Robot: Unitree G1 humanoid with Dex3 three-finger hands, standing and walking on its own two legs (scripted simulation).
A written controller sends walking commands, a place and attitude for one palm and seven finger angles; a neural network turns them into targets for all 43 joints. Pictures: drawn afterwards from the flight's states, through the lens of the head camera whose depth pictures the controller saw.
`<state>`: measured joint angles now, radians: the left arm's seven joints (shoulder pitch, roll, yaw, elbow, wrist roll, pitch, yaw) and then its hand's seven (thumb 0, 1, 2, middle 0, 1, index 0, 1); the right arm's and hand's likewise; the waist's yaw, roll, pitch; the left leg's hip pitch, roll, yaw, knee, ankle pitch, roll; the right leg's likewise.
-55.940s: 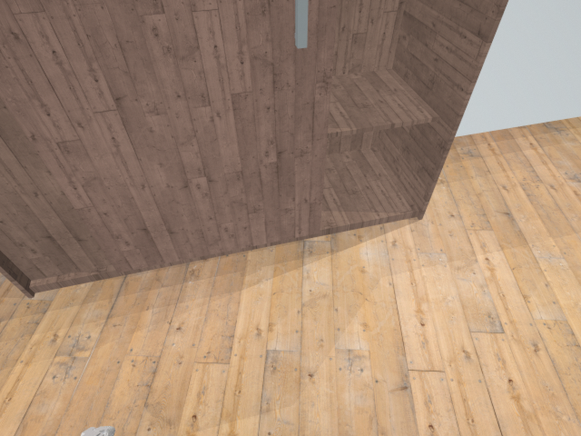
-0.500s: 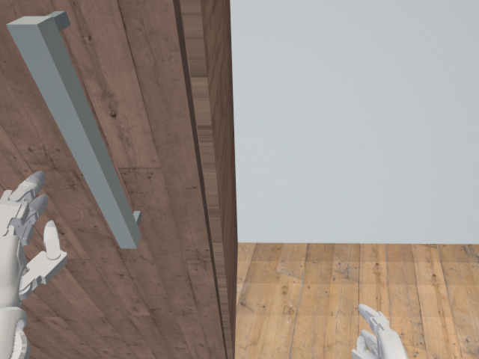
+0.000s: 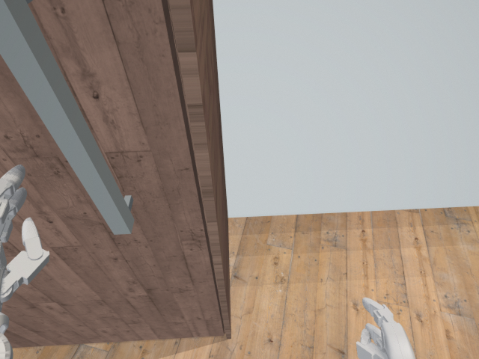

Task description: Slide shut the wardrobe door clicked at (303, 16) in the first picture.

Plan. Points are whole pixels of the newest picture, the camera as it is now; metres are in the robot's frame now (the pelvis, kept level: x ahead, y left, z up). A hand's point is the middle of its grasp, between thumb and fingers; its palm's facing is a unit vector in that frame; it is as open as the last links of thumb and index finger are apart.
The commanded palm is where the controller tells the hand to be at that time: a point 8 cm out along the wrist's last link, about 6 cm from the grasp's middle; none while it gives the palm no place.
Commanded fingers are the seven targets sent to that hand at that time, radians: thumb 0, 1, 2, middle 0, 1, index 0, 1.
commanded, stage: step back with the hand held close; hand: left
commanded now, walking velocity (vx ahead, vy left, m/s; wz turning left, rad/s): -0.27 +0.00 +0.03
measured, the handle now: (87, 139) +0.29 +0.21 +0.26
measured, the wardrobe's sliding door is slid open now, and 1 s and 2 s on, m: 0.00 0.00 0.00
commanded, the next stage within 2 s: stop stepping back and stand still in 1.04 s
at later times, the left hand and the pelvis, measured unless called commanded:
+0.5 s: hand (1, 298) +0.15 +0.29 +0.15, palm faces +0.45 -0.78 -0.44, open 7.4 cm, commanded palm +0.08 +0.32 +0.17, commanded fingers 0.00 0.90 0.90 -0.20 -0.30 -0.20 -0.30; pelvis -0.05 +0.02 -0.01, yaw +1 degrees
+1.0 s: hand out of the picture +0.07 +0.29 +0.16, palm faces +0.48 -0.77 -0.41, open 7.4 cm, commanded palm +0.00 +0.32 +0.17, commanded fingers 0.00 0.90 0.90 -0.20 -0.30 -0.20 -0.30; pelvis -0.12 +0.01 -0.01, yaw +3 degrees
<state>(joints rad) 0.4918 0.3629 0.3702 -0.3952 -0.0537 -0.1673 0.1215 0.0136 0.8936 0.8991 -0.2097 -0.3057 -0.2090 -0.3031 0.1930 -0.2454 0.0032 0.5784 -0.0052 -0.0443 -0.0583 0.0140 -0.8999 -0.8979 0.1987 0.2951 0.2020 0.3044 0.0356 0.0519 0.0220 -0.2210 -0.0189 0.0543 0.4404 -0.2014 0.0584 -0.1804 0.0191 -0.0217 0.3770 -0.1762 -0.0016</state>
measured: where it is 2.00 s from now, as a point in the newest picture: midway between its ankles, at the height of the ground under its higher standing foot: outside the picture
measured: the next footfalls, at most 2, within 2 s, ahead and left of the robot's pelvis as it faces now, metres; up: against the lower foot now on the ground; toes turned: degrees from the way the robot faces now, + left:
left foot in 1.02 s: -0.08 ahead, +0.12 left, +0.00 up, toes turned +3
right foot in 1.30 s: -0.19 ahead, -0.08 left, +0.00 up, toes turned +1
